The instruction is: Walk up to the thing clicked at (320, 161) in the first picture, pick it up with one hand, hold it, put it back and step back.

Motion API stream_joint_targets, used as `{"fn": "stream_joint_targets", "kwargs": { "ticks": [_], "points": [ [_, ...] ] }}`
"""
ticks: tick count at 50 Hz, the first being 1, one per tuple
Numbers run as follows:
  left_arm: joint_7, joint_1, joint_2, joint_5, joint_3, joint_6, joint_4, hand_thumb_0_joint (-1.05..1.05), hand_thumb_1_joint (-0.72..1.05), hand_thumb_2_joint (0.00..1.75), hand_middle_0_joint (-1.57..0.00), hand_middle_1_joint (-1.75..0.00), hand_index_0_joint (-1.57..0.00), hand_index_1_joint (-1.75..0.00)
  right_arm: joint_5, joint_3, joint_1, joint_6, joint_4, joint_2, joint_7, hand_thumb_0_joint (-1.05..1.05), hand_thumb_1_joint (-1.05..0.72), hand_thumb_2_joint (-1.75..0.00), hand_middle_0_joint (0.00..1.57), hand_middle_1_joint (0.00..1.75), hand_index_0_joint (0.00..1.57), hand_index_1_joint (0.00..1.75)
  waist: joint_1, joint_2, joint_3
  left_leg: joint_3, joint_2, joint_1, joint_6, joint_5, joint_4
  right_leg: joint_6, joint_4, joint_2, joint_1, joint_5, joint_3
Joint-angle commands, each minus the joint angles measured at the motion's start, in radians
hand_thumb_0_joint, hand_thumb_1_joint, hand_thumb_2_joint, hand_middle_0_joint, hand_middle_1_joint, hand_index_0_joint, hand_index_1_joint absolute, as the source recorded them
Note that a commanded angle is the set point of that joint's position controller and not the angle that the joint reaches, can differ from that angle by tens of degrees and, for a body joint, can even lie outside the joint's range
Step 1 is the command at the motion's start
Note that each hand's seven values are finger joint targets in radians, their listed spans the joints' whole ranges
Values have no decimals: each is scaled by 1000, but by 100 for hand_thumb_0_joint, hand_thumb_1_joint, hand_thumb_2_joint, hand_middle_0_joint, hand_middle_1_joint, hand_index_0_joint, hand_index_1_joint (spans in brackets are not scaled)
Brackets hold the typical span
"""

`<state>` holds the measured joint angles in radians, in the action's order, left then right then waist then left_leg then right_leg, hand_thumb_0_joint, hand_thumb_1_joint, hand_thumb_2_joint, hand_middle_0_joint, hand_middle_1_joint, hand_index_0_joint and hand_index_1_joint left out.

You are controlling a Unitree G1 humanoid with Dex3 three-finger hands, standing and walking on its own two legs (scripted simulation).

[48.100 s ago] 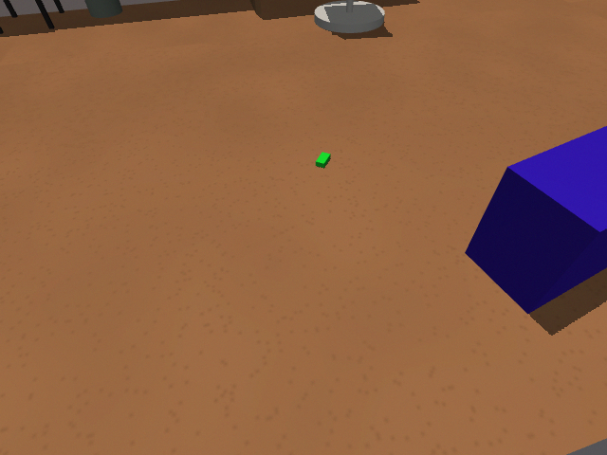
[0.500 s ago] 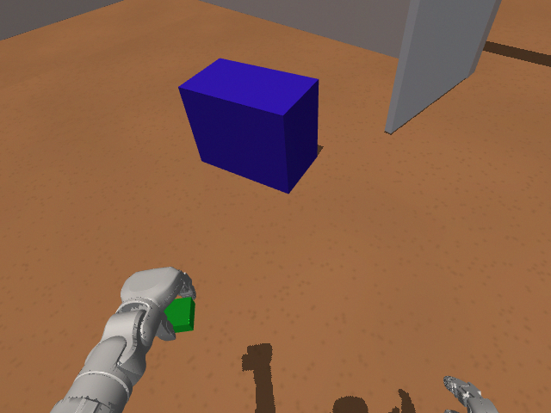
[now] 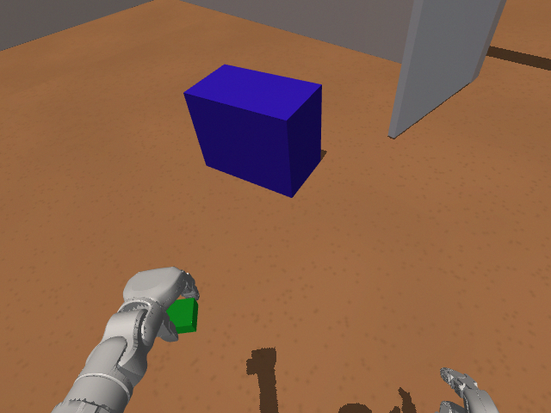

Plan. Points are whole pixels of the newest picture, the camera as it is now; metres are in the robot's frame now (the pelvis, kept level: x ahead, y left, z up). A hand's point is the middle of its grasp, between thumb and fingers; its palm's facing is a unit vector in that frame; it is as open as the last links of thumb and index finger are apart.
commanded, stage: hold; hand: left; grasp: from above
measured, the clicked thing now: (168, 317) +0.30 +0.23 -0.07
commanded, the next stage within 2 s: crouch in 0.48 s
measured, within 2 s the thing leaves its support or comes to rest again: neither
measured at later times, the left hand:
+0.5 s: hand (164, 313) +0.29 +0.22 -0.03, palm faces -0.43 -0.08 -0.90, open 7.7 cm
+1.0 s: hand (177, 335) +0.30 +0.23 -0.13, palm faces -0.45 -0.02 -0.89, open 7.7 cm
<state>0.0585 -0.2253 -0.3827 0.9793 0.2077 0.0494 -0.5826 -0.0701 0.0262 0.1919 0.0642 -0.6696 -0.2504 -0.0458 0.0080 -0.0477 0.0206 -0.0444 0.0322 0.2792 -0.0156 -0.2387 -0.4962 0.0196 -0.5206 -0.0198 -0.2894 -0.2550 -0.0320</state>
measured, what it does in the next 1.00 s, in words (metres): stands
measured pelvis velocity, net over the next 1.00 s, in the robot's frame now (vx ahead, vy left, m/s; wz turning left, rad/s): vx -0.02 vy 0.00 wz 0.02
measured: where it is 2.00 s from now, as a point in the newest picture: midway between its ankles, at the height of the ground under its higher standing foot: outside the picture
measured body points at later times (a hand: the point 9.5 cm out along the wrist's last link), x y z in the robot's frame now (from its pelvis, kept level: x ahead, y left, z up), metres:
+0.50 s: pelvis +0.00 +0.00 +0.00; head +0.01 -0.02 +0.45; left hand +0.31 +0.22 +0.02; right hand +0.15 -0.25 -0.11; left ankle +0.01 +0.13 -0.74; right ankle +0.01 -0.13 -0.74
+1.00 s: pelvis -0.02 +0.00 -0.04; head +0.05 +0.00 +0.41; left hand +0.32 +0.23 -0.08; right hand +0.11 -0.27 -0.15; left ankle +0.01 +0.13 -0.74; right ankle +0.01 -0.13 -0.74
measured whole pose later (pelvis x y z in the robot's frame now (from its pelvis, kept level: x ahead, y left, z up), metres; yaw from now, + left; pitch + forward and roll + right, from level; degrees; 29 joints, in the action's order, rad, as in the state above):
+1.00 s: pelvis -0.02 +0.00 -0.04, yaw +1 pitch +11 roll +0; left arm -0.22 -0.39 -0.37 1.11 0.17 -0.04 -0.97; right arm -0.02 0.05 0.21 0.06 -0.68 -0.26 -0.01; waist -0.04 0.00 0.07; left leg -0.01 0.04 0.67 -0.02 -0.35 -0.83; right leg 0.02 -0.83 -0.02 -0.66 -0.36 -0.01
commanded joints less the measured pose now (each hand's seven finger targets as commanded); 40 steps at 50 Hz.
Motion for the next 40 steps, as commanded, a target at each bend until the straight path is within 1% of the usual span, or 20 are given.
{"fn": "stream_joint_targets", "kwargs": {
  "ticks": [1, 4, 5, 9, 10, 13, 15, 17, 19, 21, 24, 26, 28, 29, 30, 32, 36, 37, 39, 40],
  "points": [
    [-44, -339, -221, 8, -113, -8, 214, 0, 84, 30, -122, -22, -123, -21, -3, 43, -90, -39, 142, -125, -12, 0, -90, -90, 20, 30, 20, 30, 8, 19, 238, -13, -47, -134, 29, 169, 58, -20, 94, 39, 48, 155, 21],
    [-45, -321, -193, 8, -93, -5, 188, 0, 86, 29, -121, -23, -123, -21, -4, 42, -86, -37, 138, -125, -13, 0, -90, -90, 20, 30, 20, 30, -1, 42, 226, -7, -40, -132, 28, 180, 61, -22, 89, 45, 44, 164, 27],
    [-49, -303, -206, 13, -108, -4, 170, 0, 85, 30, -122, -22, -124, -20, -3, 41, -87, -37, 135, -123, -12, 0, -90, -90, 20, 30, 20, 30, 8, 33, 220, -8, -42, -128, 28, 175, 63, -23, 93, 43, 51, 155, 28],
    [-52, -324, -211, 14, -107, -11, 190, 0, 83, 29, -120, -23, -122, -21, -2, 45, -83, -36, 137, -126, -12, 0, -90, -90, 20, 30, 20, 30, 7, 22, 241, -7, -40, -137, 26, 197, 63, -25, 87, 46, 58, 174, 29],
    [-53, -306, -182, 13, -89, -9, 179, 0, 84, 29, -121, -23, -122, -21, -3, 43, -89, -35, 137, -118, -12, 0, -90, -90, 20, 30, 20, 30, 5, 27, 231, -8, -41, -139, 26, 208, 61, -24, 88, 44, 53, 187, 30],
    [-57, -339, -216, 13, -107, -14, 201, 0, 85, 29, -122, -20, -124, -19, -3, 49, -78, -34, 132, -125, -13, 0, -90, -90, 20, 30, 20, 30, 5, 15, 261, -9, -40, -154, 26, 234, 58, -25, 84, 44, 71, 213, 29],
    [-59, -348, -193, 13, -87, -12, 203, 0, 86, 29, -124, -21, -125, -20, -4, 49, -81, -32, 134, -125, -12, 0, -90, -90, 20, 30, 20, 30, -4, 31, 258, -8, -39, -162, 28, 243, 55, -21, 86, 44, 63, 227, 29],
    [-64, -321, -204, 9, -106, -8, 187, 0, 86, 30, -124, -20, -125, -20, -4, 50, -81, -30, 134, -128, -12, 0, -90, -90, 20, 30, 20, 30, 5, 26, 241, -10, -42, -157, 27, 230, 63, -22, 95, 42, 64, 215, 28],
    [-61, -305, -177, 7, -77, -4, 181, 0, 86, 30, -124, -20, -125, -19, -4, 51, -83, -29, 134, -127, -10, 0, -90, -90, 20, 30, 20, 30, 3, 37, 230, -6, -37, -156, 25, 227, 69, -25, 94, 46, 63, 205, 34],
    [-59, -302, -199, 9, -98, 0, 170, 0, 86, 31, -125, -18, -125, -18, -3, 47, -87, -26, 134, -125, -10, 0, -90, -90, 20, 30, 20, 30, 9, 38, 211, -6, -39, -137, 27, 210, 71, -24, 103, 42, 64, 191, 34],
    [-55, -317, -203, 18, -97, -2, 170, 0, 84, 29, -124, -18, -124, -18, -3, 48, -84, -24, 135, -125, -9, 0, -90, -90, 20, 30, 20, 30, 6, 32, 229, -9, -42, -150, 28, 221, 67, -22, 102, 39, 71, 202, 29],
    [-54, -351, -199, 14, -89, -8, 202, 0, 84, 28, -123, -18, -124, -18, -1, 49, -81, -24, 134, -124, -9, 0, -90, -90, 20, 30, 20, 30, 0, 21, 241, -9, -39, -158, 28, 228, 68, -25, 95, 41, 68, 214, 30],
    [-57, -362, -219, 16, -106, -11, 180, 0, 84, 28, -123, -18, -124, -18, -2, 49, -78, -22, 133, -126, -11, 0, -90, -90, 20, 30, 20, 30, 2, 27, 241, -6, -37, -159, 28, 239, 70, -25, 96, 43, 72, 220, 34],
    [-57, -352, -192, 14, -82, -11, 162, 0, 90, 31, -121, -26, -125, -21, -2, 47, -81, -22, 136, -127, -11, 0, -89, -91, 20, 30, 20, 30, -2, 32, 222, -6, -40, -156, 27, 225, 71, -25, 101, 42, 64, 206, 31],
    [-59, -327, -188, 10, -87, -12, 154, 0, 82, 25, -113, -23, -117, -17, -2, 48, -76, -23, 136, -127, -9, 0, -87, -89, 20, 30, 20, 30, 0, 42, 217, -6, -38, -149, 28, 218, 71, -25, 103, 42, 64, 197, 32],
    [-65, -304, -186, 13, -95, -15, 128, 0, 80, 25, -121, -16, -122, -16, -2, 49, -74, -21, 135, -127, -10, 0, -89, -90, 20, 30, 20, 30, 0, 38, 215, -11, -40, -145, 28, 213, 70, -26, 100, 41, 57, 194, 30],
    [-94, -285, -157, 28, -79, -35, 69, 0, 83, 25, -123, -15, -124, -15, 2, 48, -66, -19, 133, -122, -8, 0, -89, -90, 20, 30, 20, 30, -11, 87, 163, -5, -42, -101, 29, 173, 58, -23, 100, 39, 19, 156, 35],
    [-111, -286, -169, 35, -96, -43, 41, 0, 83, 23, -123, -15, -124, -15, 5, 50, -57, -18, 127, -128, -6, 0, -89, -90, 20, 30, 20, 30, -15, 87, 161, -7, -45, -91, 30, 159, 52, -24, 95, 36, 10, 144, 31],
    [-145, -317, -153, 52, -85, -60, -17, 0, 84, 23, -123, -14, -124, -13, 11, 53, -46, -15, 115, -126, -4, 0, -89, -90, 20, 30, 20, 30, -34, 91, 154, -6, -46, -58, 28, 152, 19, -24, 64, 36, -37, 140, 30],
    [-167, -331, -168, 60, -99, -69, -35, 0, 85, 21, -124, -12, -125, -12, 16, 54, -41, -14, 107, -129, -2, 0, -89, -90, 20, 30, 20, 30, -33, 83, 162, -7, -47, -34, 26, 138, -6, -26, 43, 34, -59, 128, 31]
  ]
}}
